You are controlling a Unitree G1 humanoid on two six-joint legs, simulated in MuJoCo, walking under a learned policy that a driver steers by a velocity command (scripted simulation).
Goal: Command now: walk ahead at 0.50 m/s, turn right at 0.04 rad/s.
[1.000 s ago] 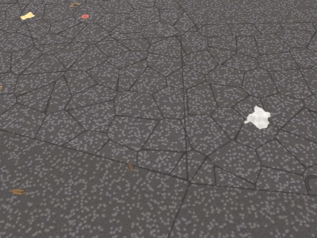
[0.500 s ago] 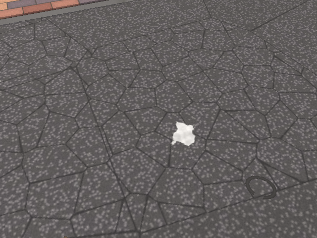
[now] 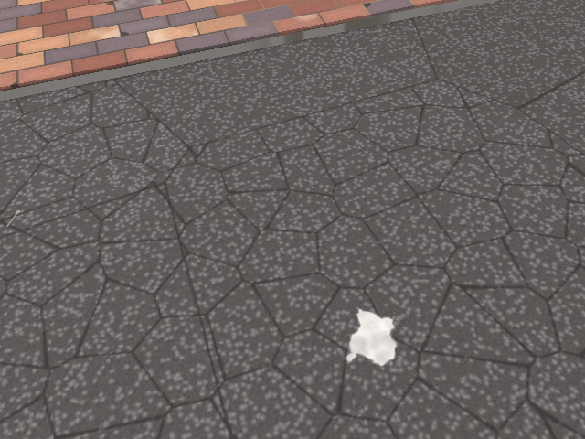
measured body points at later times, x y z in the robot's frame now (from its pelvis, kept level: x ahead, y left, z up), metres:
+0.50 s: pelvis +0.28 +0.05 +0.00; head +0.30 +0.05 +0.45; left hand +0.40 +0.29 -0.13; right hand +0.24 -0.21 -0.14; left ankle +0.22 +0.11 -0.74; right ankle +0.42 -0.11 -0.69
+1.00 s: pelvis +0.55 -0.01 +0.00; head +0.57 -0.01 +0.45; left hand +0.51 +0.25 -0.14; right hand +0.67 -0.25 -0.14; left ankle +0.62 +0.15 -0.67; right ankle +0.52 -0.07 -0.74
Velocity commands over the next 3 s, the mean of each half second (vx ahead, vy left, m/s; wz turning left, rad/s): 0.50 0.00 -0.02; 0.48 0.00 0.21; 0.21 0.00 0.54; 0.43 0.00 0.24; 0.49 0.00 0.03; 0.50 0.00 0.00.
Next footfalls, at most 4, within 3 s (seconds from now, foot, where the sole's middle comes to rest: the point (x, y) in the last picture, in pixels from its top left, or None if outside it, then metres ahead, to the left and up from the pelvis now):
0.16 left None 0.26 0.12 -0.78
0.68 right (358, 412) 0.56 -0.08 -0.78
1.18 left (281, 330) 0.76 0.11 -0.78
1.76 right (341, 297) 0.86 -0.04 -0.78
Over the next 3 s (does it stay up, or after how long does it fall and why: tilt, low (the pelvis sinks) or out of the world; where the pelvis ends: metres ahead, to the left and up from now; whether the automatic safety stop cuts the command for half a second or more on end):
stays up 1.31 0.34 0.00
